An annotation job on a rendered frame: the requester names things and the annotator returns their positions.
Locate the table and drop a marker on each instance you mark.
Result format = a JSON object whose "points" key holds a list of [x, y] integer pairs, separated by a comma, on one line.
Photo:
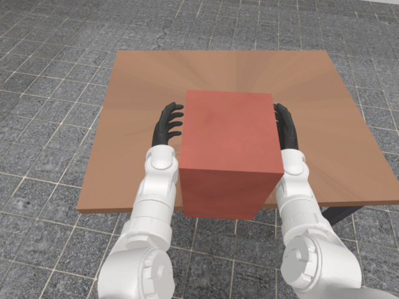
{"points": [[347, 169]]}

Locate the carton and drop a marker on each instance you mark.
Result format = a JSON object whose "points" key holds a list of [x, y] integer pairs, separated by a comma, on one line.
{"points": [[230, 158]]}

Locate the right robot upper arm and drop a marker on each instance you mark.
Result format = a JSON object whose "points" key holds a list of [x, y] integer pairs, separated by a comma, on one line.
{"points": [[317, 269]]}

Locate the left robot upper arm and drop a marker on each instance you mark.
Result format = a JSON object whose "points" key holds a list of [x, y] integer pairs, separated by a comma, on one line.
{"points": [[143, 273]]}

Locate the left robot hand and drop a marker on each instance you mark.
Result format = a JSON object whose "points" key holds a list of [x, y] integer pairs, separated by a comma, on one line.
{"points": [[161, 133]]}

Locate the robot left forearm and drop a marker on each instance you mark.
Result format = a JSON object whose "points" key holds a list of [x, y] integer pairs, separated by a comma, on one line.
{"points": [[149, 224]]}

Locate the right robot hand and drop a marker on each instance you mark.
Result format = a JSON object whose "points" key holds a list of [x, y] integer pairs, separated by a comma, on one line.
{"points": [[285, 127]]}

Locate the robot right forearm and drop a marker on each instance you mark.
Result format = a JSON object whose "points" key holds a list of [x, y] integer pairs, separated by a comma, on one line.
{"points": [[298, 208]]}

